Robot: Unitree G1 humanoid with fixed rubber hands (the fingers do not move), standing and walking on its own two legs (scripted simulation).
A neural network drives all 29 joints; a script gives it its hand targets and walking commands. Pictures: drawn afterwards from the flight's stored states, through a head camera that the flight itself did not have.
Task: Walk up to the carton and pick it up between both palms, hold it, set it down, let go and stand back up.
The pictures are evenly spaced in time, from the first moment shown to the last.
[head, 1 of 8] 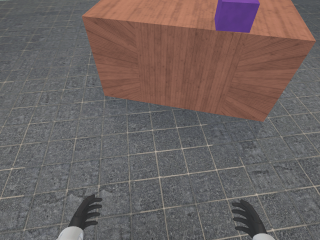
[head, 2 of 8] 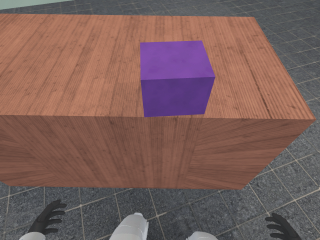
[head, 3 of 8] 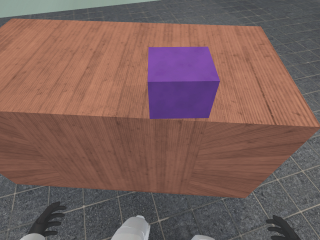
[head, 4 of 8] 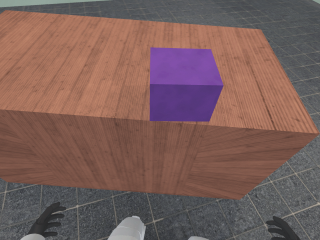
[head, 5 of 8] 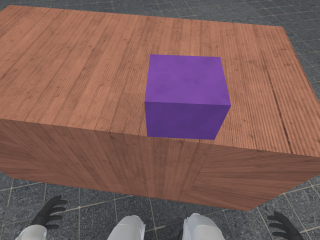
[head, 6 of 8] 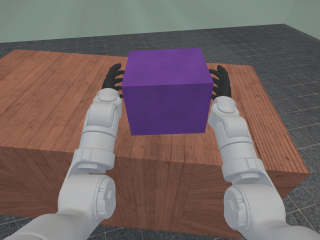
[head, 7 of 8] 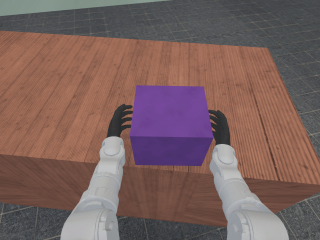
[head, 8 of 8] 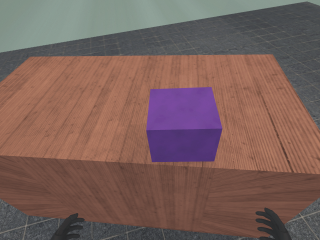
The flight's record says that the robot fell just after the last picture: no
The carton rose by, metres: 0.20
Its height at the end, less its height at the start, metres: +0.00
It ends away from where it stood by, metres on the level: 0.01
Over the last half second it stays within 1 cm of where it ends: yes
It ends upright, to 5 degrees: yes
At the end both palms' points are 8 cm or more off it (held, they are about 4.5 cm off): yes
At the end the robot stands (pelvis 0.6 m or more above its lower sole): yes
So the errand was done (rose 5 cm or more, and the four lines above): yes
